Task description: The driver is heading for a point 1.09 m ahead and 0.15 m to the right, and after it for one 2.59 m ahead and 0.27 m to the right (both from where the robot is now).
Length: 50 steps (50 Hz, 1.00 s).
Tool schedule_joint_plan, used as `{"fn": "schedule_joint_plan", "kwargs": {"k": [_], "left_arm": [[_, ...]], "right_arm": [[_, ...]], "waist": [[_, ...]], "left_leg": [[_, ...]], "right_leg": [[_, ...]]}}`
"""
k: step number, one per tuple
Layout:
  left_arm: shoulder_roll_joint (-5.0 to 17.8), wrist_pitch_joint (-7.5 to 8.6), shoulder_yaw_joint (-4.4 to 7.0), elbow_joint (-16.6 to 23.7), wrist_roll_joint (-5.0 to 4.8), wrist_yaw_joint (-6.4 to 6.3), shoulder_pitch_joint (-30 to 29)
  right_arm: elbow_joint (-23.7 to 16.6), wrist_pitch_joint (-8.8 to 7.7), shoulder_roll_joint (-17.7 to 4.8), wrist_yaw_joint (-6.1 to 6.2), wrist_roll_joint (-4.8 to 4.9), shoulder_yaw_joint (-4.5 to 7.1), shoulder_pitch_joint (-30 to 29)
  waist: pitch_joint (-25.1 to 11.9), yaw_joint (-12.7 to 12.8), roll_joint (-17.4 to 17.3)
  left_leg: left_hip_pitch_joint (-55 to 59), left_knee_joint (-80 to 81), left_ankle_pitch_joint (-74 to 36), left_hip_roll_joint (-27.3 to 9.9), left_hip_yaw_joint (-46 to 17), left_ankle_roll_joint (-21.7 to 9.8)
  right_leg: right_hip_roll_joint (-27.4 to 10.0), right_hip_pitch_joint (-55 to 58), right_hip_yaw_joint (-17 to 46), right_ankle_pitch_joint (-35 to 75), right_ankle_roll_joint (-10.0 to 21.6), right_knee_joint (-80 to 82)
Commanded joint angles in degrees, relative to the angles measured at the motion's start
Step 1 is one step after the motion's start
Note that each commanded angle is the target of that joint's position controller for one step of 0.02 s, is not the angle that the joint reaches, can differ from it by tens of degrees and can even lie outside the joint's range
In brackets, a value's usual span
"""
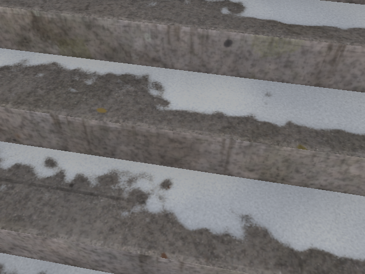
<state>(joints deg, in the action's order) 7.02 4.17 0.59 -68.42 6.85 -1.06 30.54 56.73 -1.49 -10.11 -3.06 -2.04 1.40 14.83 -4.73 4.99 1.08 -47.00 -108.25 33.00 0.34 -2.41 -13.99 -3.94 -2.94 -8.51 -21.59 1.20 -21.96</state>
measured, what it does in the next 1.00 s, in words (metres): climbs, turning right: left foot 0.17 m higher, then right foot 0.17 m higher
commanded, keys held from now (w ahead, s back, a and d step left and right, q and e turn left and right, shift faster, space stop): w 0.20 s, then w+e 0.80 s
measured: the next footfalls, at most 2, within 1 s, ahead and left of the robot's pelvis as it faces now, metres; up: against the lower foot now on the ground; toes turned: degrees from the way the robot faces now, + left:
left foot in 0.18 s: +0.26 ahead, +0.22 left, +0.17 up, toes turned +5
right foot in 0.88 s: +0.55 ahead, -0.03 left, +0.34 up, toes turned -20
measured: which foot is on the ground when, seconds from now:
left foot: up 0.00-0.16, down 0.18-0.92, up 0.94-1.00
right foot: down 0.00-0.22, up 0.24-0.86, down 0.88-1.00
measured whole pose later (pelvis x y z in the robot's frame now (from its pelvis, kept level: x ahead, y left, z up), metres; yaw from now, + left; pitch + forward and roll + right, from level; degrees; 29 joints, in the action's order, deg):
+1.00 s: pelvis +0.47 +0.07 +0.25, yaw -21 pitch +5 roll -5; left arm 10.3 1.5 0.9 -50.6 2.4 3.1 4.0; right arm 65.4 -6.1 -13.0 -7.5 -4.5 -0.3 24.4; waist -8.0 1.2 -4.0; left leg -22.2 -81.7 -3.7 -4.3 -3.5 -4.9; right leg 8.3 -43.8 -8.0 -25.5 7.1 -64.1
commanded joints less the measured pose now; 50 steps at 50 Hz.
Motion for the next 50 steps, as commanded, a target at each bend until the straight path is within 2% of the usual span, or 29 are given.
{"fn": "schedule_joint_plan", "kwargs": {"k": [1,3,4,5,6,9,10,11,12,13,14,15,17,19,24,26,29,34,35,37,39,41,43,44,45,46,47,48,50], "left_arm": [[0.11,-0.18,-1.98,-5.57,1.6,-0.04,11.57],[-0.46,1.3,-2.92,-3.78,2.35,0.19,3.67],[1.3,2.26,-2.84,-2.56,2.75,1.03,0.14],[3.11,2.73,-2.59,2.33,1.97,2.4,-7.53],[8.85,2.9,-1.03,2.03,-2.34,4.02,-3.74],[16.41,4.04,0.37,5.17,-5.92,5.63,-2.23],[11.95,4.11,0.03,3.85,-4.11,5.8,2.91],[5.51,3.92,-2.02,6.32,-0.38,7.83,6.98],[5.47,2.53,0.13,6.05,-2.76,8.74,3.26],[3.94,2.02,2.0,6.61,-4.28,8.4,-2.3],[2.75,2.05,2.02,6.32,-4.73,7.27,-4.84],[0.36,1.89,1.54,5.65,-4.41,6.0,-4.24],[1.56,2.22,1.29,8.44,-5.27,5.82,-8.9],[1.53,0.18,0.95,7.85,-6.22,5.67,-7.8],[5.48,0.35,0.93,9.09,-6.41,8.46,-14.58],[6.78,0.26,0.56,10.07,-6.24,8.72,-19.07],[5.96,0.22,-0.79,13.73,-6.44,6.7,-27.15],[2.24,-1.52,-2.92,19.67,-7.62,5.54,-34.81],[4.72,-2.11,-2.26,21.99,-8.2,4.75,-38.52],[4.12,-3.31,-2.09,24.53,-7.9,4.06,-42.93],[1.59,-6.35,-3.32,28.84,-6.5,5.03,-54.19],[2.27,-6.04,-2.09,29.4,-7.24,6.72,-48.99],[3.01,-5.63,-1.63,27.05,-6.65,7.73,-39.48],[4.31,-4.9,-0.86,25.84,-6.96,7.12,-33.6],[8.27,-4.61,0.48,21.86,-7.48,5.62,-21.12],[10.73,-4.89,1.93,17.25,-7.57,4.06,-7.05],[15.31,-5.22,2.91,12.3,-4.94,4.36,2.53],[17.73,-4.79,4.61,11.33,-2.58,3.64,5.68],[9.4,-1.96,2.83,7.51,-3.31,3.02,-0.84]], "right_arm": [[-17.57,-2.38,6.2,-0.62,1.14,-4.56,-27.81],[-20.48,-0.42,6.66,0.36,2.51,-6.52,-25.52],[-21.61,0.32,2.83,1.41,3.07,-6.1,-25.52],[-22.66,1.43,1.08,0.85,1.83,-5.99,-26.48],[-24.71,2.91,1.74,-0.87,1.64,-6.99,-33.74],[-14.64,2.1,-3.47,-3.05,1.18,-3.71,-11.49],[-10.26,0.46,-5.57,-2.28,0.56,-2.84,-3.54],[-6.19,0.17,-10.05,-1.37,0.47,-2.63,9.86],[-1.69,0.33,-17.16,-0.29,-0.35,0.29,22.04],[2.17,-1.55,-20.11,0.06,-0.75,1.54,25.77],[2.3,-3.14,-18.23,0.39,0.63,1.7,20.46],[1.34,-3.79,-14.44,0.28,2.08,1.24,9.99],[0.02,-2.52,-2.99,-0.62,-0.17,-1.57,-5.19],[0.67,-1.78,1.7,-0.83,-1.82,-3.19,-7.95],[2.41,-4.2,1.09,0.33,-3.89,-3.72,-4.49],[6.9,-4.13,0.35,0.52,-4.53,-4.12,7.04],[11.41,-3.97,0.54,-0.2,-5.99,-5.22,18.75],[13.6,-3.65,0.74,-0.09,-9.38,-5.67,24.43],[13.48,-3.45,1.42,-1.04,-9.85,-5.91,24.26],[14.6,-3.28,1.77,-0.91,-8.83,-5.98,28.0],[11.9,-2.83,1.37,-2.96,-4.38,-5.79,20.87],[10.85,-5.87,-4.96,-2.86,-2.27,-4.84,19.72],[10.98,-7.53,-13.34,-1.89,-0.48,-2.62,19.7],[10.44,-7.29,-15.26,-2.05,-1.22,-1.87,16.9],[9.06,-7.13,-15.06,-2.43,-4.43,-1.48,16.47],[8.77,-6.77,-12.98,-3.28,-6.17,-1.22,16.91],[8.13,-5.41,-7.16,-5.5,-5.24,-1.08,12.8],[6.49,-4.61,-5.02,-6.22,-0.49,-1.26,10.98],[3.05,-5.24,-3.13,-4.11,-1.89,-0.9,4.12]], "waist": [[10.76,3.61,-0.73],[10.14,-1.77,3.02],[8.88,-4.81,-0.17],[7.94,-8.58,-1.13],[7.17,-7.37,5.62],[-1.29,-14.51,11.84],[-8.78,-14.88,6.18],[-21.99,-16.8,-9.24],[-22.6,-17.72,-11.26],[-10.8,-16.97,-12.59],[-2.14,-13.7,-21.1],[1.92,-8.54,-21.2],[0.39,-2.04,-4.43],[0.97,1.39,-2.15],[3.42,0.73,-1.96],[3.08,-3.9,-4.65],[4.29,-8.5,-2.39],[6.16,-8.54,-4.12],[6.72,-9.16,-1.72],[6.36,-10.34,-4.72],[6.02,-9.32,-4.45],[3.12,-2.83,-9.26],[2.5,1.04,-14.63],[1.69,3.25,-15.88],[-7.22,4.77,-14.24],[-12.15,7.92,-10.15],[-10.01,8.4,1.76],[-9.66,8.36,0.36],[-1.98,3.15,0.78]], "left_leg": [[-49.62,-15.31,6.72,-6.08,-2.92,-5.35],[-40.15,-9.06,4.79,-8.54,-2.76,-6.62],[-29.34,9.25,-2.03,-10.87,-1.31,-6.0],[-3.03,22.67,-14.9,-11.36,3.47,-5.0],[10.98,22.96,-0.67,-5.47,7.6,2.32],[14.7,36.18,-10.87,3.68,14.1,3.03],[30.51,44.06,-20.34,1.25,2.94,0.82],[56.57,59.61,-16.48,-8.85,-24.35,-4.92],[52.34,78.08,-2.96,-16.88,-47.08,-0.55],[40.95,82.7,10.5,-17.13,-48.13,7.56],[28.73,81.65,17.47,-17.14,-41.54,8.94],[18.67,76.99,11.83,-15.41,-30.68,6.56],[10.27,80.32,6.75,-17.17,-26.77,7.75],[9.57,84.71,-1.51,-17.51,-21.2,11.27],[15.55,89.16,-17.36,-11.62,3.41,11.31],[28.98,89.26,-19.32,-12.37,3.96,8.19],[45.59,89.37,-19.88,-14.42,4.48,5.8],[53.55,95.47,-40.56,-17.03,7.91,4.25],[52.56,96.34,-40.75,-17.62,9.09,5.22],[54.4,98.75,-45.02,-17.62,10.25,4.89],[40.63,107.64,-47.69,-18.05,15.71,4.38],[35.61,99.76,-104.84,-19.13,20.77,6.24],[49.49,92.27,-122.81,-22.05,18.92,5.03],[52.07,86.51,-126.22,-22.03,18.73,4.74],[40.18,74.61,-127.96,-20.04,16.84,6.78],[23.21,59.99,-108.38,-16.21,12.46,8.24],[3.94,38.11,-40.38,-2.25,10.56,10.24],[-0.99,8.94,-36.75,1.67,-5.14,8.32],[-14.15,-11.34,-35.76,2.38,-12.56,6.1]], "right_leg": [[-18.96,19.84,16.73,5.1,12.82,13.05],[-14.81,3.35,9.82,3.45,10.2,18.93],[-12.14,-6.69,6.02,-0.02,7.68,22.02],[-9.09,-28.72,1.58,-0.37,8.07,29.34],[-10.41,-39.42,3.62,-0.53,9.96,33.44],[-12.17,-11.49,-2.84,67.04,9.49,9.5],[-9.74,-17.53,0.05,64.51,6.35,-7.25],[-2.96,-37.83,8.28,32.97,4.71,-26.53],[2.11,-41.78,17.64,18.59,5.72,-48.22],[5.26,-47.6,26.91,24.55,7.27,-66.26],[4.15,-51.75,27.02,24.12,7.54,-76.92],[3.4,-52.25,24.5,25.85,8.36,-83.97],[2.93,-51.17,25.07,31.81,11.4,-92.21],[1.97,-54.67,25.64,38.12,13.12,-89.71],[4.14,-61.8,21.08,34.51,14.15,-96.57],[5.67,-73.55,19.68,28.01,15.67,-108.03],[4.66,-89.4,20.25,22.69,16.75,-104.07],[1.28,-96.08,14.6,25.33,16.87,-99.57],[0.6,-94.76,14.54,27.47,15.32,-89.58],[0.9,-93.17,9.93,25.5,14.26,-84.14],[-2.07,-73.95,-0.64,10.45,13.68,-69.67],[4.66,-52.92,-6.45,6.55,11.83,-67.62],[9.52,-48.79,-6.14,-0.52,11.13,-51.92],[11.54,-42.04,-4.9,-0.55,10.67,-42.95],[11.3,-19.97,2.44,11.21,13.25,-46.51],[10.03,0.23,15.7,11.76,15.41,-38.11],[2.76,9.15,36.54,9.63,20.09,-15.5],[-3.55,3.02,53.93,6.94,21.19,-4.55],[-3.41,-7.06,51.98,2.59,21.33,-4.82]]}}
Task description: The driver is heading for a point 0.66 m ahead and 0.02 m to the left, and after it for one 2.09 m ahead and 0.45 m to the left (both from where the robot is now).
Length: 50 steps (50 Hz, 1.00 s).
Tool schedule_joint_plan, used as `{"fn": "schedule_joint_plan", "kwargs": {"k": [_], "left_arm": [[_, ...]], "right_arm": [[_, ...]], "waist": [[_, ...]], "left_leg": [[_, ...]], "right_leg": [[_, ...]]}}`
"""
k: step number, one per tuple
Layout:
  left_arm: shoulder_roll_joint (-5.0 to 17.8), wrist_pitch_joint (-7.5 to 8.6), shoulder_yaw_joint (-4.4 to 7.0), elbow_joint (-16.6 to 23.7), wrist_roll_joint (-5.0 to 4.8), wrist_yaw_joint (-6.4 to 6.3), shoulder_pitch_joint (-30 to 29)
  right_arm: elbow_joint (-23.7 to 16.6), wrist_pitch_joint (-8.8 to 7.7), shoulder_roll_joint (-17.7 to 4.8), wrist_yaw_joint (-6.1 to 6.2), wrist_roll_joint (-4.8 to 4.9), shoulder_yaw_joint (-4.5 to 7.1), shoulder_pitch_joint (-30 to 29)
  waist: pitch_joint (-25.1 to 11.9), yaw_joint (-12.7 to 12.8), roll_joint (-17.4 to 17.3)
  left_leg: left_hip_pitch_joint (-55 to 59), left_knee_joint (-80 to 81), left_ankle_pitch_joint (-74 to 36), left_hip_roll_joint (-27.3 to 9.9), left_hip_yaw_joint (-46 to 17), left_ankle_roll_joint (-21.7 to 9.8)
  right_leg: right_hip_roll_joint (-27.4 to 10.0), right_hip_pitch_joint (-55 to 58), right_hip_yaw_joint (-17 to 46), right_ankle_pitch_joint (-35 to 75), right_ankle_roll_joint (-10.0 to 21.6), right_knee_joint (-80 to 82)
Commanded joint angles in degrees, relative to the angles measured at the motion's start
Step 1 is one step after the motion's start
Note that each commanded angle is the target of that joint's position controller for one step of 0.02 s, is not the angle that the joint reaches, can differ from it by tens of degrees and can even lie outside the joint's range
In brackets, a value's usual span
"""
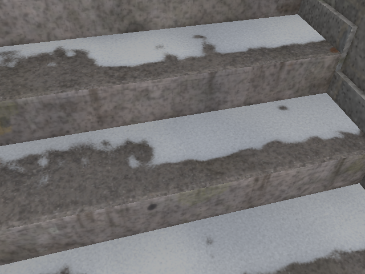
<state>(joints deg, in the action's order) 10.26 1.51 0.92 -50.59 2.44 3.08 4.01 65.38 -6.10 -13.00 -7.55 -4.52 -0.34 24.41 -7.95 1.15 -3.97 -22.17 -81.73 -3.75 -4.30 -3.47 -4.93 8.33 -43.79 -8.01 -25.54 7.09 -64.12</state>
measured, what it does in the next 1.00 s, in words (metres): climbs: left foot 0.17 m higher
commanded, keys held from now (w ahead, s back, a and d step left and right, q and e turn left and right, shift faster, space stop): w+e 0.04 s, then w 0.72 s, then q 0.24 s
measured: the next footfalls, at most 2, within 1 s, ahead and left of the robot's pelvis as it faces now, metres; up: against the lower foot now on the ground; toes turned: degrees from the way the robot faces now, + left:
left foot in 0.36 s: +0.40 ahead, +0.13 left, +0.17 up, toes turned -3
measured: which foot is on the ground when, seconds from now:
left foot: up 0.00-0.34, down 0.36-1.00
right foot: down 0.00-0.40, up 0.42-1.00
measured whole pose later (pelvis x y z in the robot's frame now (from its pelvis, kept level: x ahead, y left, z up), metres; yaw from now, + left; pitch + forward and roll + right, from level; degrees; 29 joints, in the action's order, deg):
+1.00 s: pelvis +0.57 -0.02 +0.26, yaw -5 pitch +7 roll -3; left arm 3.2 -1.7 -6.1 -37.7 1.8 4.9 -13.8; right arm 68.3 -6.2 -1.0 -5.3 -3.5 -2.1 39.1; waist -6.0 -5.2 -1.8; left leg 8.0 -10.1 21.6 -4.7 0.1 -0.7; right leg -3.9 -71.1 -7.0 -12.6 9.7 -79.9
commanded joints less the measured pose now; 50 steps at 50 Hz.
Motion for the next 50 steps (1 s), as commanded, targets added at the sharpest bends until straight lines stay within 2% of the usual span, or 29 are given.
{"fn": "schedule_joint_plan", "kwargs": {"k": [1,3,5,7,9,12,13,15,18,19,20,21,22,24,26,27,29,30,32,33,34,36,39,40,42,44,46,48,50], "left_arm": [[2.18,1.65,1.26,-10.81,0.43,-0.65,19.71],[-3.96,1.87,-1.71,-11.38,1.72,0.56,8.36],[-1.26,3.81,-1.57,-8.36,1.03,1.22,0.7],[-1.54,4.92,-2.36,-10.74,2.49,0.0,11.5],[-1.0,5.04,-2.74,-13.44,3.89,-1.12,20.99],[1.8,5.43,-2.81,-16.4,4.99,0.8,31.71],[2.62,5.0,-2.5,-11.89,1.8,1.94,26.06],[3.64,6.04,-2.81,-10.44,-1.33,3.28,27.66],[13.02,7.21,0.95,-10.1,-2.72,3.59,26.4],[11.01,7.22,1.4,-11.37,0.11,4.45,30.6],[7.06,6.73,1.1,-11.81,1.99,5.21,33.03],[2.57,5.23,0.43,-10.73,2.51,5.88,26.4],[3.28,4.41,1.86,-10.75,-0.04,5.94,19.72],[3.74,5.12,2.07,-8.94,-2.08,3.14,13.64],[0.91,4.87,0.72,-6.41,-0.92,1.08,10.2],[-0.54,4.06,0.29,-6.36,0.32,0.82,10.34],[-2.63,3.11,-0.95,-6.05,0.14,0.93,11.49],[-0.48,3.31,-0.86,-3.09,0.14,0.86,7.64],[2.93,3.26,-0.41,0.36,0.03,2.04,-0.14],[0.12,2.17,-0.9,3.97,-1.31,-0.86,1.9],[2.03,1.44,-0.4,3.11,-1.98,-1.83,2.23],[-0.08,0.5,-0.26,2.2,-1.87,-3.04,4.77],[-2.07,1.21,-0.39,9.18,0.3,-4.29,-8.67],[-3.23,0.87,-3.59,8.82,0.08,-2.0,-11.45],[-4.39,2.94,-4.41,12.99,-0.97,-0.16,-16.96],[-3.5,3.16,-5.22,16.58,-1.42,-0.24,-23.52],[-6.2,0.55,-6.81,24.8,-0.07,0.21,-39.98],[-6.26,-3.62,-7.05,24.2,0.29,2.77,-36.79],[3.05,-3.17,-2.8,16.4,-1.75,1.89,-19.58]], "right_arm": [[-8.52,-0.58,2.53,1.62,0.25,-0.43,-8.57],[-10.94,1.24,3.88,2.83,0.45,-1.49,-9.08],[-12.15,3.06,0.96,3.52,1.48,-1.07,-9.51],[-13.05,2.83,0.87,3.93,2.83,-1.49,-12.47],[-16.07,2.44,2.44,4.93,2.51,-2.39,-19.8],[-23.86,3.59,-0.13,6.81,2.75,-2.77,-32.96],[-25.78,4.89,-0.08,6.76,2.13,-3.02,-37.78],[-25.78,5.97,2.72,4.61,1.13,-3.41,-37.98],[-25.19,6.46,-1.6,3.15,1.8,-1.47,-30.07],[-22.74,5.59,-4.53,3.19,2.45,-0.07,-22.2],[-18.65,5.32,-4.86,4.11,2.84,0.24,-11.49],[-12.95,5.83,-7.46,5.53,0.45,1.45,3.59],[-11.28,4.92,-8.93,6.55,-1.73,1.94,8.88],[-7.96,2.89,-4.99,6.84,0.54,1.98,-0.26],[-5.16,2.55,5.71,6.38,0.58,-0.69,-7.62],[-5.02,2.36,7.83,6.52,1.22,-1.36,-11.7],[-3.62,1.96,9.38,6.85,1.04,-1.87,-13.86],[-3.27,1.24,9.17,6.38,-0.54,-2.16,-12.59],[-7.05,0.06,4.94,5.86,-1.64,-1.54,-16.02],[-2.98,-2.57,2.84,8.58,7.08,-0.6,-6.33],[-1.79,-4.06,1.33,9.44,7.62,-0.67,-2.46],[0.48,-4.63,-0.19,10.0,5.51,0.77,6.63],[0.37,-2.99,0.63,9.55,2.03,1.84,12.45],[4.98,-0.94,8.11,7.86,-5.05,-1.33,22.35],[4.38,1.35,7.99,6.49,-6.08,-1.14,20.92],[3.34,1.43,7.55,6.64,-4.32,-1.36,18.13],[6.62,1.47,10.26,4.78,-4.97,-2.47,24.5],[-0.18,-0.26,2.1,1.77,1.06,-0.66,14.44],[-3.98,-3.39,-8.52,0.79,5.75,2.25,9.97]], "waist": [[2.63,2.78,4.77],[4.24,-5.15,-0.89],[5.27,-8.93,0.7],[4.63,-5.74,6.71],[6.44,-2.19,4.27],[6.2,1.49,5.56],[6.46,0.59,6.53],[7.41,0.67,12.66],[1.76,-4.02,14.22],[-7.43,-3.17,11.57],[-14.42,-5.41,3.24],[-14.64,-13.54,-7.79],[-4.48,-15.86,-10.86],[6.1,-9.42,-2.59],[4.25,-3.08,9.13],[3.88,-0.29,6.78],[5.47,2.38,3.22],[4.09,3.17,7.39],[3.53,2.55,4.91],[10.5,3.95,3.51],[11.92,2.96,4.02],[11.42,0.59,-0.1],[15.56,-3.73,-0.45],[6.48,-12.13,-4.9],[8.71,-9.0,0.87],[10.03,-7.13,1.51],[10.69,-9.25,-1.5],[5.1,-2.08,-8.65],[-0.47,6.07,-7.5]], "left_leg": [[-42.96,-39.47,1.44,7.37,-12.15,-5.12],[-45.03,-39.88,2.78,4.86,-10.0,-8.67],[-38.95,-32.04,7.39,1.9,-3.1,-7.29],[-43.83,-43.5,13.43,2.9,-0.29,-5.82],[-54.82,-46.01,17.26,1.97,-1.16,-6.38],[-56.89,-22.02,11.03,-3.53,-0.94,-2.65],[-41.74,-8.78,18.34,-2.43,7.55,-1.08],[-21.44,-5.42,25.51,1.98,14.84,1.7],[-17.45,17.69,24.56,8.78,16.24,0.35],[-3.43,15.68,12.58,6.56,9.46,-4.74],[15.76,24.55,17.12,1.19,-10.35,-11.22],[28.13,44.89,34.26,-5.91,-32.47,-15.87],[18.03,57.28,55.38,-9.95,-50.32,-15.24],[5.96,54.74,48.08,-10.03,-39.38,-13.33],[2.02,53.63,34.75,-8.97,-26.86,-8.64],[-0.18,55.16,31.52,-7.28,-21.55,-7.67],[-1.84,58.99,27.42,-4.57,-12.78,-7.13],[-3.93,60.49,25.82,-3.31,-7.46,-4.96],[-12.74,66.8,18.06,-0.78,1.88,-4.43],[-13.54,70.29,18.94,-3.84,-1.18,-3.55],[-10.49,72.47,17.45,-4.28,-2.4,-4.38],[7.4,70.97,20.69,-6.77,-6.2,-6.44],[28.79,68.94,18.75,-11.69,-12.48,-9.28],[47.08,60.21,7.55,-14.04,-14.87,-11.5],[49.75,58.45,-4.31,-15.14,-10.48,-9.31],[35.97,63.51,-6.66,-9.48,-4.37,-7.85],[9.87,76.67,-3.05,-7.26,-3.76,-7.41],[-12.06,82.36,-25.25,-6.9,-0.09,-10.0],[1.98,70.19,-63.57,-7.74,1.0,-4.65]], "right_leg": [[-14.53,29.68,46.61,5.2,14.1,37.38],[-13.11,18.06,36.66,9.11,11.43,39.68],[-9.39,5.75,22.36,12.58,8.12,43.6],[-9.07,8.84,21.71,12.96,7.19,44.43],[-11.62,17.65,25.24,11.04,6.71,43.69],[-14.09,24.96,26.84,15.67,5.76,45.26],[-14.12,15.53,23.26,18.96,7.78,53.67],[-17.37,6.34,23.29,37.46,10.96,56.98],[-20.7,35.95,19.0,94.17,9.98,44.89],[-17.42,35.12,15.57,104.02,6.58,33.44],[-13.63,17.6,17.73,90.85,4.73,22.36],[-4.91,-0.64,19.86,41.77,3.15,3.43],[-1.05,-11.46,26.45,24.92,1.93,-24.96],[-2.96,-20.08,26.0,27.89,4.82,-41.67],[-4.94,-21.55,26.71,30.74,7.5,-39.58],[-6.65,-21.65,24.91,28.11,7.85,-40.0],[-6.09,-27.94,22.45,21.62,8.78,-47.2],[-7.59,-25.0,19.36,27.99,8.83,-38.23],[-11.22,-13.06,11.07,32.65,5.49,-25.93],[-10.59,-8.6,7.33,32.29,-0.98,-22.14],[-13.08,-8.64,7.12,32.41,-2.97,-17.68],[-13.65,-21.94,6.29,25.08,-3.32,-28.61],[-14.48,-48.19,7.29,3.4,-2.2,-49.27],[-8.69,-64.59,18.94,7.22,3.7,-57.89],[-10.24,-73.48,15.77,0.99,7.19,-61.39],[-13.83,-62.9,6.39,2.38,7.28,-48.1],[-16.98,-34.05,2.53,17.14,9.21,-29.01],[-10.18,7.71,-3.14,14.23,1.38,-19.88],[-3.77,23.06,-4.35,16.59,-0.29,0.24]]}}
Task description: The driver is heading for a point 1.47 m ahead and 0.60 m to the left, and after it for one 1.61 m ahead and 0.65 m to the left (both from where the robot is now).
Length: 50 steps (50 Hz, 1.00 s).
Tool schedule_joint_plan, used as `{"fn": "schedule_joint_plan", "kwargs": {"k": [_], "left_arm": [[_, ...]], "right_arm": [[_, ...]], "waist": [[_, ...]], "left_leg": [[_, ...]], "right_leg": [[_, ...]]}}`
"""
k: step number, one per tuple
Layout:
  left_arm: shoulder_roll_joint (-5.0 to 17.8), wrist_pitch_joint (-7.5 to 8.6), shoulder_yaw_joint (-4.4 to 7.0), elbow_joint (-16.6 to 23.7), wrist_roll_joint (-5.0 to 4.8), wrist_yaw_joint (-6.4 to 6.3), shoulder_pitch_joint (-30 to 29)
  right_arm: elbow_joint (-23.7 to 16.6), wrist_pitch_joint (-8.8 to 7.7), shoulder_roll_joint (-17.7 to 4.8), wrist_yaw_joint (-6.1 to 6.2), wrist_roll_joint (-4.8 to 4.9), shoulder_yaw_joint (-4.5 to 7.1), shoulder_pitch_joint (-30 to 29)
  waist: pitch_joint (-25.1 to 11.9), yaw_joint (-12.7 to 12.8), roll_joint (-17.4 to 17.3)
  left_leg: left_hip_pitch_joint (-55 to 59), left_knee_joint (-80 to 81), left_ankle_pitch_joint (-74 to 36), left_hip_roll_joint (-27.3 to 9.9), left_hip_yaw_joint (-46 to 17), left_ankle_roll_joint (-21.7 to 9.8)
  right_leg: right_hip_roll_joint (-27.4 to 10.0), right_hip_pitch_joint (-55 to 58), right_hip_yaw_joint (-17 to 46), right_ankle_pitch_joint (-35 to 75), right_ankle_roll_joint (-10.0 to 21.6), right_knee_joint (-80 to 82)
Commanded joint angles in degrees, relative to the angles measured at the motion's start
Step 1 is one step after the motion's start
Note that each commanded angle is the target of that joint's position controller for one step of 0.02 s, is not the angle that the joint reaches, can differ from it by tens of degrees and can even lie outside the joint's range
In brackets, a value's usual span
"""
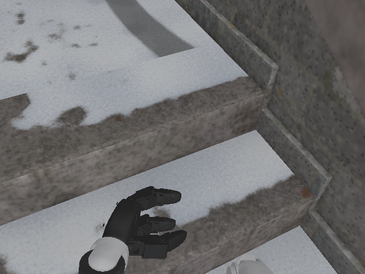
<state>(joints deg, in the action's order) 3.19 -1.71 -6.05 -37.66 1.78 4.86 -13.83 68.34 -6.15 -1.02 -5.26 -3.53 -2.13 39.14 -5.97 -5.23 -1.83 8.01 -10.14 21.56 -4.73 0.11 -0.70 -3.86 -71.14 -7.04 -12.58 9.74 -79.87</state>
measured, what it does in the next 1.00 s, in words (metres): climbs, turning left: right foot 0.17 m higher, then left foot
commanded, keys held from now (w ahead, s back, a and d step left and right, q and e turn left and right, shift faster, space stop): q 0.76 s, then no key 0.24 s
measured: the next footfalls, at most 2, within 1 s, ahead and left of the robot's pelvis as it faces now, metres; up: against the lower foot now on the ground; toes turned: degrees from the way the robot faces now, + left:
right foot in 0.02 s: +0.26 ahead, -0.13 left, +0.17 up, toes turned -5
left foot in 0.48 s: +0.14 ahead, +0.09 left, +0.17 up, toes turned +29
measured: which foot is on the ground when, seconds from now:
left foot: down 0.00-0.04, up 0.06-0.46, down 0.48-1.00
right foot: up 0.00-0.00, down 0.02-0.50, up 0.52-0.88, down 0.90-1.00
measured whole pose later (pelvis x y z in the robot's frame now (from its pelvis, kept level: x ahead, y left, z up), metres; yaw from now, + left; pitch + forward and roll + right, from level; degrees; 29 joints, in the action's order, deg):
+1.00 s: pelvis +0.17 -0.05 +0.16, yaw +31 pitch +4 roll +0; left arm 12.3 5.0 1.2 -41.0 -0.3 3.7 12.0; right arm 39.7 -3.3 -13.0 -0.8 -0.1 1.5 5.3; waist -0.9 1.4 -0.2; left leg -29.4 -48.7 22.0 2.3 -6.5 4.4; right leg 0.2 -23.7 -2.8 -21.0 2.1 -40.6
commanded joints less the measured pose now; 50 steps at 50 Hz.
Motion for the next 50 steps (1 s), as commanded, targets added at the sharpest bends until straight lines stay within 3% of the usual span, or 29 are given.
{"fn": "schedule_joint_plan", "kwargs": {"k": [1,2,3,4,5,6,7,8,10,12,13,18,23,24,25,26,27,29,31,33,36,40,42,44,45,46,47,48,50], "left_arm": [[14.1,0.98,6.65,-1.96,0.47,-2.22,10.23],[11.94,2.41,5.01,-2.94,-0.6,-2.98,19.14],[12.91,1.67,5.51,-6.08,3.03,-3.58,36.49],[16.65,3.45,7.58,-8.91,2.95,-4.31,39.5],[19.94,5.66,8.11,-9.13,1.03,-4.71,31.0],[17.86,6.77,7.84,-10.68,-0.17,-5.01,23.31],[10.29,6.88,6.51,-11.74,0.13,-5.05,17.08],[5.91,6.98,5.86,-11.82,0.42,-4.54,13.04],[-0.06,7.64,5.08,-12.42,0.49,-5.34,8.76],[2.18,8.65,6.28,-12.58,1.0,-6.33,8.96],[7.24,8.66,7.95,-12.27,0.93,-6.13,8.69],[16.93,11.3,10.85,-6.44,0.99,-5.74,0.01],[15.88,10.26,11.44,-6.85,-0.31,-6.06,6.1],[14.62,9.57,11.1,-8.17,-0.67,-6.07,10.73],[11.2,9.44,10.3,-8.98,-1.6,-5.86,16.75],[9.41,9.51,9.69,-3.85,-1.86,-7.2,17.19],[11.24,9.78,9.63,-1.25,-0.88,-7.02,9.67],[13.53,8.26,9.66,-0.33,-1.32,-5.92,4.28],[16.22,8.47,10.66,-1.17,-0.84,-6.42,8.12],[16.12,8.44,10.57,-1.06,-1.53,-6.94,12.4],[14.83,6.71,9.69,-1.82,-0.21,-7.27,13.37],[12.52,6.32,8.24,-0.26,0.59,-4.71,15.01],[10.68,6.99,6.83,2.1,-1.66,-2.22,18.63],[11.7,8.13,7.51,2.21,-3.8,-1.35,21.51],[12.3,8.6,7.89,2.41,-3.08,-1.93,23.35],[20.78,8.82,10.02,3.92,-1.76,-2.79,22.75],[23.39,8.5,10.94,4.49,-0.82,-1.97,20.63],[18.79,7.92,9.67,3.53,-0.62,-1.12,19.72],[12.33,8.46,7.47,4.85,-3.82,0.01,11.12]], "right_arm": [[-9.6,-3.76,-22.35,-1.5,4.95,5.25,-9.45],[-11.37,-4.02,-10.33,-1.46,-0.04,2.15,0.11],[-10.55,-2.1,-9.55,-1.2,1.96,3.17,0.73],[-10.64,-0.12,-10.18,-0.53,5.18,5.67,-8.58],[-10.57,0.83,-11.54,0.26,5.18,7.67,-10.5],[-9.74,0.47,-8.18,1.51,3.1,7.2,-8.85],[-9.38,0.63,-4.27,2.19,1.93,5.83,-10.9],[-9.83,1.13,-3.57,2.17,1.29,5.2,-13.16],[-10.79,2.97,-2.96,2.66,2.13,4.25,-16.38],[-12.92,2.45,-5.73,2.2,2.62,4.27,-20.56],[-15.39,2.45,-6.83,1.01,2.89,4.21,-25.27],[-18.34,2.25,-14.29,-0.83,1.12,5.15,-28.46],[-22.41,2.55,-15.04,1.46,2.21,5.43,-30.63],[-21.99,1.53,-16.72,1.75,1.99,6.61,-30.12],[-21.9,0.87,-18.74,2.84,0.75,7.69,-30.97],[-22.68,1.1,-25.26,4.14,3.61,8.96,-29.41],[-21.59,-0.13,-26.66,4.9,3.67,10.15,-25.13],[-22.7,-0.7,-24.8,4.68,1.8,10.5,-33.74],[-26.99,0.6,-20.94,4.97,2.57,8.81,-38.73],[-30.58,1.76,-18.86,5.57,2.65,7.53,-39.44],[-31.7,1.59,-15.25,6.37,3.05,5.82,-33.26],[-34.85,-0.09,-19.36,6.94,4.09,5.77,-34.15],[-35.81,0.78,-21.1,6.34,3.05,5.95,-37.43],[-32.56,1.84,-20.47,4.65,4.78,5.34,-34.19],[-30.84,2.31,-17.77,3.86,4.71,4.58,-30.64],[-30.92,1.96,-14.28,3.92,5.22,4.15,-25.52],[-32.98,1.5,-14.15,4.27,3.47,3.75,-26.3],[-32.67,1.95,-18.39,4.35,2.84,5.64,-32.3],[-31.2,2.85,-18.07,5.03,3.31,6.54,-31.22]], "waist": [[-5.63,14.2,-8.27],[-30.19,12.33,10.08],[-40.83,15.96,16.54],[-29.5,18.33,14.42],[-17.88,13.47,12.2],[-12.23,8.29,9.98],[-7.92,5.16,1.0],[-4.53,3.09,-0.27],[-2.59,-0.18,-0.27],[-3.96,-0.72,-0.59],[-4.55,-0.01,0.14],[-1.26,-1.73,1.5],[1.62,2.16,3.49],[1.0,4.1,2.68],[1.27,6.02,-4.27],[-4.12,7.72,-19.01],[-2.17,0.46,-20.15],[-1.4,1.51,-7.83],[-2.0,4.38,2.44],[-3.06,5.53,1.71],[-2.8,3.83,-0.45],[-3.52,3.73,-3.46],[-3.97,4.07,-4.79],[-2.17,5.92,-2.04],[-3.67,6.04,-1.84],[-5.89,2.9,4.98],[-6.76,1.66,11.5],[-5.25,3.2,9.07],[-0.9,0.36,5.89]], "left_leg": [[-24.12,-11.35,-89.88,-8.43,-2.77,-4.25],[-43.62,-33.01,-56.23,-2.17,-6.75,-1.38],[-43.83,-51.03,-8.56,7.25,-12.18,-0.82],[-46.24,-83.5,-12.17,7.37,-16.62,-0.61],[-51.65,-93.59,-15.88,5.99,-16.64,-0.23],[-51.38,-95.8,-15.36,3.08,-13.28,-1.04],[-53.08,-94.33,-16.03,0.73,-10.76,-3.16],[-53.37,-94.96,-14.28,-0.05,-10.01,-5.17],[-52.84,-90.17,-10.96,-1.38,-10.39,-6.92],[-52.66,-83.87,-8.9,-1.37,-9.29,-5.09],[-50.89,-77.84,-2.56,-1.09,-4.74,-2.75],[-35.66,-63.88,-6.14,-2.2,-2.68,-1.28],[-33.82,-29.45,-6.55,-0.37,1.08,-1.25],[-29.31,-23.58,-9.85,2.73,2.28,-3.45],[-25.17,-16.37,-26.74,1.77,-2.99,-8.53],[-14.95,-12.58,-42.75,-8.95,-24.07,-21.62],[-9.41,-7.06,-23.66,-11.37,-35.95,-23.78],[-14.09,-12.39,-20.14,-8.16,-27.74,-17.25],[-19.68,-14.64,-26.3,-8.06,-25.33,-16.79],[-23.66,-15.68,-24.76,-8.31,-27.75,-18.16],[-21.22,-15.93,-10.49,-5.39,-28.14,-17.0],[-27.39,-17.21,-17.15,-2.65,-21.02,-11.94],[-30.07,-20.32,-26.84,-2.95,-20.51,-11.38],[-29.25,-22.3,-25.53,-3.88,-22.69,-13.42],[-30.8,-25.29,-20.84,-1.97,-23.14,-11.33],[-35.32,-33.54,-11.37,5.09,-16.47,-4.15],[-46.21,-36.26,2.65,10.04,-7.24,2.58],[-44.07,-42.09,4.35,6.08,-5.78,6.17],[-35.43,-44.33,0.08,2.66,-5.95,8.19]], "right_leg": [[7.87,58.06,-2.35,8.23,-1.31,23.91],[-9.49,90.1,24.73,38.99,12.33,25.53],[-22.52,92.25,52.52,36.8,17.98,42.56],[-24.78,73.68,57.96,22.3,17.28,51.69],[-21.73,58.52,51.07,13.88,13.13,54.04],[-19.59,50.26,37.91,5.31,9.81,52.65],[-17.0,45.25,26.85,-2.4,6.34,51.19],[-15.43,40.65,21.63,-3.09,5.13,53.31],[-15.08,35.61,14.16,5.65,2.59,57.5],[-11.83,36.8,6.02,5.92,1.77,58.5],[-10.28,39.84,0.87,5.34,2.14,62.54],[-10.64,41.96,-6.82,8.77,-0.22,66.29],[-16.23,61.62,-3.57,6.58,1.36,58.08],[-14.27,61.22,-4.36,0.34,-0.65,54.16],[-10.17,58.91,-7.07,-4.48,-4.66,46.48],[0.17,45.29,-10.32,-17.45,-11.97,31.85],[4.93,30.26,-0.39,-21.63,-14.58,21.91],[3.63,21.66,10.38,-16.73,-13.61,-2.97],[2.5,21.56,14.2,-12.11,-12.56,-8.9],[3.2,22.69,14.59,-7.15,-13.91,-13.86],[3.27,17.57,14.73,-2.39,-15.7,-7.4],[2.48,33.25,5.83,-10.78,-17.03,16.3],[2.33,42.72,6.56,-7.94,-15.57,27.22],[4.42,51.35,3.42,-0.57,-13.72,46.33],[3.14,57.35,5.55,4.74,-11.15,48.51],[-5.68,62.34,17.03,32.57,0.59,47.75],[-16.11,68.15,33.36,36.94,14.09,54.28],[-17.41,62.96,36.95,22.73,12.58,56.78],[-12.64,51.77,29.64,9.33,4.48,55.85]]}}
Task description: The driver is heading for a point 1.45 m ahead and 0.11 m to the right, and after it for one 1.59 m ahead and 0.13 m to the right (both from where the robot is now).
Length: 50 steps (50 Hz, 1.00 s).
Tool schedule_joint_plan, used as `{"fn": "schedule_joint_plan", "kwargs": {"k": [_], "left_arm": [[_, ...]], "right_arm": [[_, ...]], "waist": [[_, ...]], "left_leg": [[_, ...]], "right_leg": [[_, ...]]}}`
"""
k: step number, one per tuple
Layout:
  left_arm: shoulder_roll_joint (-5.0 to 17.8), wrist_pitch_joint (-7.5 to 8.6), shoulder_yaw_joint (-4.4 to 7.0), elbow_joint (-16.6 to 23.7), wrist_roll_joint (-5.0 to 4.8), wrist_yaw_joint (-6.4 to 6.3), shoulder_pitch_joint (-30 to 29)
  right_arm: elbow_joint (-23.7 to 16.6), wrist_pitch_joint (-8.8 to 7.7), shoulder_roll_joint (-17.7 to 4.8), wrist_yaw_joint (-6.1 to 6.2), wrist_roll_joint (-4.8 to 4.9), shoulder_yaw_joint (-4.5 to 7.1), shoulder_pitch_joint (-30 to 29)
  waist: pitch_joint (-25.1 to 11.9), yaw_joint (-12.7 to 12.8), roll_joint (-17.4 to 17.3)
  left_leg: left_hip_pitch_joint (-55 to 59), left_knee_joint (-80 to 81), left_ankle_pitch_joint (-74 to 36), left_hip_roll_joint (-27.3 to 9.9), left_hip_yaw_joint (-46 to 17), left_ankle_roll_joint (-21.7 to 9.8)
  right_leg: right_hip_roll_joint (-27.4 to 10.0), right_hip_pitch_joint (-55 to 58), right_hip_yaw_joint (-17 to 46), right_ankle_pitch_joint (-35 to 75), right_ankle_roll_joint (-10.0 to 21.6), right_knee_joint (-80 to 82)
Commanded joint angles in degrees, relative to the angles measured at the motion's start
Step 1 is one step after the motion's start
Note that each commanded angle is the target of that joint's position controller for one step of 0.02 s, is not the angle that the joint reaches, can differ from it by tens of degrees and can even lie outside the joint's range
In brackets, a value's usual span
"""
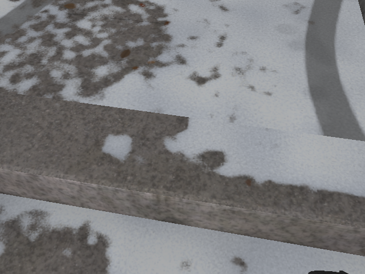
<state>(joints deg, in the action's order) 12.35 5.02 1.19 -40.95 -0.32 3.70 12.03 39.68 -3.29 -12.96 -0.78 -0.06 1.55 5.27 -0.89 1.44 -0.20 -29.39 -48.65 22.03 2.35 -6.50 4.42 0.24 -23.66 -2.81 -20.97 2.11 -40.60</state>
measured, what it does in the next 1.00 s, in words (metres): climbs: right foot 0.17 m higher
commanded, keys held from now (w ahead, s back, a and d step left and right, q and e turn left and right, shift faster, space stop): no key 0.22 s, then w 0.78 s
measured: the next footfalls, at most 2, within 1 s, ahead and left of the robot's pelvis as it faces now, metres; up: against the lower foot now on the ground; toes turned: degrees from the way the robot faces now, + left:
right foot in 0.86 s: +0.37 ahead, -0.07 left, +0.17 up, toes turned +0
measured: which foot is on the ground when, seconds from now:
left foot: down 0.00-0.90, up 0.92-1.00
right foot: down 0.00-0.48, up 0.50-0.84, down 0.86-1.00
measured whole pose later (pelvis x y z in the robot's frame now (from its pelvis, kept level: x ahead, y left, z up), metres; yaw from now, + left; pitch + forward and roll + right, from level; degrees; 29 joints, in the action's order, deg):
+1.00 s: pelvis +0.29 +0.01 +0.11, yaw +3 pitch +8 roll -3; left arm 10.6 4.0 -1.2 -47.0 2.5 3.0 7.0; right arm 59.9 -4.2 -12.0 -6.3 -3.5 0.6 22.0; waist -8.1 -0.1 -1.5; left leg -32.2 -88.1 -1.2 2.4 -11.3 -9.3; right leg 3.6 -43.2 -7.5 -27.6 6.3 -62.5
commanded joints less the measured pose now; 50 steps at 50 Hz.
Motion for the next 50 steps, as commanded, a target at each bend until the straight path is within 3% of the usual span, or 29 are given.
{"fn": "schedule_joint_plan", "kwargs": {"k": [1,3,6,8,12,16,19,22,24,25,26,28,29,30,31,32,34,36,37,38,39,41,43,44,45,46,47,48,50], "left_arm": [[1.26,1.66,-0.82,8.07,-3.0,1.99,-17.0],[-0.65,0.58,-1.49,4.04,-3.57,3.88,-11.43],[5.67,1.2,1.48,2.52,0.2,2.09,-1.61],[3.24,1.93,0.75,4.77,0.32,0.87,-6.88],[-1.43,0.88,-0.61,3.73,-0.75,2.5,-6.08],[5.55,-0.05,2.64,0.29,1.91,1.05,0.13],[4.07,-0.13,2.23,0.8,0.89,-1.08,-4.9],[2.61,0.05,1.68,0.49,0.53,-2.64,-5.56],[2.19,-0.62,1.63,0.35,2.46,-2.33,-4.35],[1.04,-0.77,1.37,1.59,3.09,-1.59,-5.09],[1.78,-0.43,1.59,1.56,3.23,-0.94,-5.93],[0.46,1.1,1.55,-0.04,1.19,-0.66,-6.71],[-0.39,1.67,1.16,0.98,1.43,-0.77,-7.75],[-2.49,1.27,0.12,2.06,2.67,-0.83,-8.81],[-3.25,0.36,-0.52,3.73,3.16,-0.52,-11.47],[-4.63,-0.87,-1.41,4.7,3.18,0.31,-12.45],[-7.98,-1.71,-4.29,5.4,2.13,0.77,-13.81],[-7.14,-1.91,-5.49,7.36,0.73,0.37,-17.5],[-4.49,-2.54,-5.19,9.88,0.35,0.33,-23.07],[-3.32,-4.09,-5.6,12.54,0.65,0.52,-31.26],[-3.59,-5.13,-5.91,13.89,1.04,1.14,-34.9],[-0.87,-5.94,-4.58,10.34,0.34,2.98,-23.02],[2.55,-6.27,-3.2,8.29,0.69,2.87,-16.52],[5.15,-6.03,-1.44,4.26,1.84,1.78,-4.44],[7.07,-4.95,-1.89,-1.43,-0.25,1.11,7.84],[10.04,-5.43,-0.37,-7.99,4.24,-0.13,27.4],[11.04,-2.75,0.55,-11.11,5.06,-1.24,32.13],[9.0,-0.96,0.41,-12.13,3.44,-2.0,23.95],[-1.84,-0.35,-1.71,-15.01,2.82,-0.74,9.42]], "right_arm": [[-1.83,-0.05,-4.38,0.15,-0.59,2.51,4.31],[-1.6,0.42,-0.32,-2.03,-0.35,0.68,2.69],[-5.66,-0.32,-6.25,-1.19,0.24,1.89,-4.96],[-5.84,-1.09,-4.86,-0.18,0.71,1.76,-6.31],[-2.19,-0.64,-2.95,-1.74,0.41,1.67,-0.24],[-1.73,-0.5,-5.52,-1.22,-1.3,3.63,-0.28],[-3.02,-1.95,-4.27,0.84,-1.06,3.58,0.19],[-2.16,-2.2,-2.31,0.31,-0.79,3.4,4.6],[2.24,-1.92,-5.53,0.51,-1.4,4.73,14.13],[3.86,-2.0,-9.28,0.91,-1.58,5.76,21.03],[6.44,-2.64,-10.91,0.94,-2.76,5.72,29.96],[15.24,-1.5,-10.36,-0.09,-6.57,4.53,37.65],[16.17,-0.51,-4.35,-0.92,-7.81,1.85,33.89],[16.96,-0.3,2.26,-2.02,-7.38,-1.0,29.3],[16.99,0.4,4.63,-2.54,-6.45,-2.22,27.54],[18.97,1.46,3.7,-2.0,-5.78,-2.18,31.23],[20.26,1.51,4.61,-1.33,-9.12,-3.08,30.28],[21.65,0.07,3.36,-1.35,-10.75,-3.66,30.6],[22.17,-0.36,2.25,-1.87,-10.02,-4.02,33.47],[19.17,-0.01,1.77,-3.61,-8.23,-4.65,25.93],[19.52,-0.02,-0.2,-4.44,-5.82,-4.48,28.03],[17.71,-3.07,-10.15,-5.89,-3.07,-2.74,25.37],[21.15,-4.71,-14.01,-6.32,-1.66,-0.69,29.47],[22.42,-4.23,-13.19,-6.74,-3.08,-0.11,29.16],[22.51,-3.67,-5.41,-8.05,-7.96,-1.94,38.52],[21.0,-1.44,-4.41,-9.0,-5.11,-0.71,30.33],[19.75,-0.93,-1.38,-8.65,-2.49,0.0,22.0],[17.52,-1.87,-0.09,-6.33,-1.79,0.15,14.88],[12.36,-1.35,1.92,-3.06,-3.33,-1.2,8.52]], "waist": [[-5.46,-7.95,4.3],[-2.99,-6.36,2.19],[-5.13,1.0,2.39],[-5.63,-0.62,2.27],[-3.54,-2.44,1.79],[0.66,0.37,5.72],[1.01,-2.01,7.69],[1.0,-3.17,5.5],[1.57,-5.66,-2.3],[0.7,-9.15,-11.4],[0.49,-13.5,-14.57],[2.75,-12.74,-7.76],[3.77,-9.71,-2.49],[4.16,-5.87,0.85],[1.99,-4.58,-0.58],[0.31,-5.02,-6.76],[4.6,-3.08,-4.31],[3.68,-2.69,0.41],[2.95,-4.14,-0.78],[2.99,-3.24,-0.96],[2.29,-3.77,-5.86],[-1.77,3.84,-11.97],[-5.27,4.38,-11.4],[-11.23,7.47,-11.39],[-28.34,5.84,3.06],[-29.11,12.62,13.0],[-14.3,12.24,10.92],[-2.54,8.94,8.6],[-3.26,0.1,-2.21]], "left_leg": [[6.87,-2.98,-2.22,-5.61,0.98,3.1],[11.79,13.29,-9.98,-5.49,2.98,1.34],[4.29,12.95,-8.91,-3.6,3.96,-4.71],[2.46,14.4,-10.41,-5.41,2.66,-5.58],[7.6,18.3,-8.49,-5.77,2.25,-4.72],[2.55,12.94,3.77,-2.56,6.83,-7.19],[8.71,10.71,-1.47,-4.14,8.32,-9.92],[17.0,18.29,-0.59,-5.08,7.04,-13.77],[24.02,27.89,1.02,-10.33,-6.08,-21.07],[37.83,33.57,-6.6,-17.13,-21.14,-26.94],[47.5,35.87,-17.56,-23.17,-31.4,-31.21],[49.35,28.67,-30.11,-25.3,-25.67,-27.93],[46.68,28.37,-28.1,-24.28,-20.14,-24.77],[43.06,30.49,-20.23,-23.06,-14.47,-21.25],[38.71,33.0,-13.06,-20.06,-9.45,-19.22],[35.7,32.97,-8.83,-18.89,-8.05,-20.09],[25.72,37.42,-2.67,-18.0,-6.29,-19.59],[18.9,40.68,-1.26,-15.02,-2.43,-17.26],[14.36,44.48,0.17,-13.77,-1.08,-17.45],[-3.73,56.27,-2.63,-14.88,0.24,-17.81],[-8.52,59.67,-4.94,-14.35,0.9,-19.56],[2.42,47.22,-75.93,-16.99,5.54,-22.62],[24.2,32.08,-108.97,-18.69,7.75,-19.75],[20.81,17.25,-107.79,-17.59,7.48,-16.82],[-1.57,-0.96,-80.75,-10.98,1.71,-14.01],[-10.79,-24.27,-20.25,1.3,-3.96,-11.91],[-22.91,-48.0,-22.9,2.16,-12.42,-12.82],[-31.0,-57.55,-24.62,1.29,-11.23,-13.3],[-31.75,-62.6,-25.23,0.8,-9.78,-17.26]], "right_leg": [[-14.52,1.03,21.02,16.81,8.81,15.7],[-8.71,3.0,13.31,9.84,2.02,14.13],[-7.76,14.33,10.35,15.03,3.89,12.54],[-9.79,15.58,11.14,16.03,5.27,12.49],[-7.59,11.04,8.59,6.67,2.83,14.09],[-11.93,11.42,14.71,-16.2,9.01,21.49],[-18.25,7.06,21.71,-16.71,13.37,27.19],[-13.21,7.45,12.61,-10.88,9.09,22.75],[-3.49,0.49,1.16,-3.77,3.0,6.35],[2.08,-14.86,-1.29,-5.34,-0.41,-7.47],[4.33,-30.22,4.18,-12.34,-0.61,-30.0],[7.36,-53.69,12.16,-12.23,4.64,-82.82],[6.91,-59.99,15.05,-5.07,8.43,-84.78],[2.34,-61.26,15.58,1.57,11.59,-76.17],[0.14,-58.67,10.33,0.93,12.89,-74.72],[0.71,-61.01,4.65,-6.06,13.11,-88.25],[-1.15,-66.39,4.15,-4.82,14.62,-89.0],[-3.8,-62.5,1.78,5.37,15.36,-75.78],[-4.6,-56.78,-1.69,9.99,14.57,-66.68],[-5.03,-34.92,-2.21,7.35,12.6,-53.65],[-2.39,-24.41,-4.62,3.25,9.63,-52.01],[4.12,-13.93,-10.28,2.33,4.3,-46.68],[7.73,-13.0,-11.58,-1.94,5.58,-24.8],[6.89,2.37,-5.34,4.26,7.75,-20.02],[-3.59,32.05,23.96,8.09,19.74,-13.13],[-12.96,33.16,50.34,-1.17,25.14,8.55],[-14.4,20.05,55.54,-18.47,20.23,13.98],[-13.89,9.08,52.5,-22.86,18.73,14.37],[-12.71,1.2,36.98,-10.35,17.43,13.8]]}}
